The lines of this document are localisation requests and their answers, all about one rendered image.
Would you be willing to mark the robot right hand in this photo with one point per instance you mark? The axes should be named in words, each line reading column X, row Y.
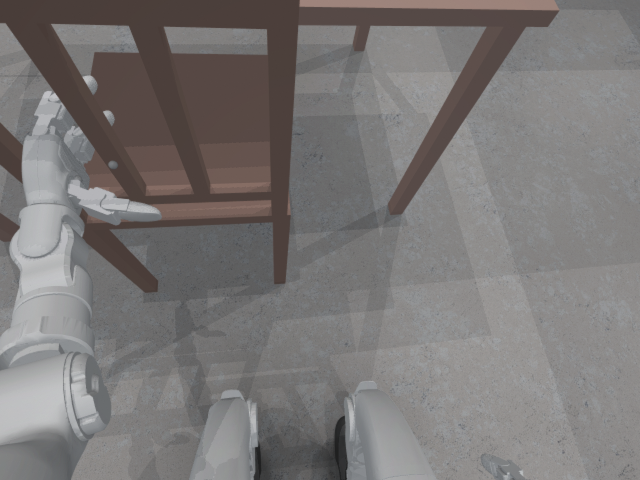
column 501, row 469

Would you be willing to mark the robot left forearm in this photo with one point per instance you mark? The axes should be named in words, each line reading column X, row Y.
column 53, row 307

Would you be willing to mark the left robot upper arm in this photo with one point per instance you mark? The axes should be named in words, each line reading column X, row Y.
column 49, row 410

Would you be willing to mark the left robot thigh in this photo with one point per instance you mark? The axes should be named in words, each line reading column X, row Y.
column 229, row 435

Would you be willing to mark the robot left hand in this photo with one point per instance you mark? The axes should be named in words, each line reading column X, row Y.
column 49, row 163

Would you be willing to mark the robot right shin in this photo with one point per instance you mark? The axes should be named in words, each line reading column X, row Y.
column 356, row 465

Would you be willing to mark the chair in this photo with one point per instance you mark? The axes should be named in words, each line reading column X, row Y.
column 204, row 138

